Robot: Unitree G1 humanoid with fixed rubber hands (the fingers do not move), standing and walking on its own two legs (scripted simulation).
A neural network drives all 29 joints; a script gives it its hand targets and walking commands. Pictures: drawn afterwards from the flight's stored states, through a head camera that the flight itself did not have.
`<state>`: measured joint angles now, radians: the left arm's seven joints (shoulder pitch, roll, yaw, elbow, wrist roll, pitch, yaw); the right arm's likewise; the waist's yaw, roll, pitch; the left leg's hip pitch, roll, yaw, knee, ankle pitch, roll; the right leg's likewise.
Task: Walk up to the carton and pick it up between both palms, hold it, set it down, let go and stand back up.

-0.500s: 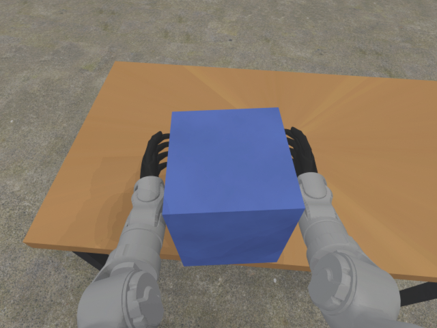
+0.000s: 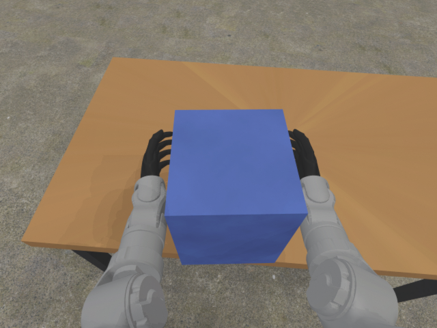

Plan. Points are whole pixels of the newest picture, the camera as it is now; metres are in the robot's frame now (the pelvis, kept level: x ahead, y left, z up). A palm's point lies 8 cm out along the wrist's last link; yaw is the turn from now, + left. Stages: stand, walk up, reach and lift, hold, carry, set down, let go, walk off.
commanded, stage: set down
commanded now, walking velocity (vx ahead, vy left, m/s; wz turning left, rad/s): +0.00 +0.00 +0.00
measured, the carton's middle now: (228, 192) +0.38 +0.04 -0.01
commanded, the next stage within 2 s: none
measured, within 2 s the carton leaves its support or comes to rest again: neither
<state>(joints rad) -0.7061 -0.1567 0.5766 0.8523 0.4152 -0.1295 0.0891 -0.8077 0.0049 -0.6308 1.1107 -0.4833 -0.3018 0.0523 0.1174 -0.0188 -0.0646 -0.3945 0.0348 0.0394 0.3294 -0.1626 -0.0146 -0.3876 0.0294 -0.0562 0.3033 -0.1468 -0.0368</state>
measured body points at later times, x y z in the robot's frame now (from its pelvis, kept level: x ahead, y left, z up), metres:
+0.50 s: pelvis +0.00 +0.00 +0.00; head +0.08 +0.01 +0.44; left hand +0.39 +0.19 +0.03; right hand +0.44 -0.11 +0.03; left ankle -0.02 +0.13 -0.75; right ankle -0.01 -0.09 -0.75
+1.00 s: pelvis -0.01 +0.01 -0.02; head +0.09 +0.01 +0.42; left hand +0.40 +0.20 -0.01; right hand +0.47 -0.10 +0.01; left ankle -0.02 +0.13 -0.75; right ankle -0.01 -0.09 -0.75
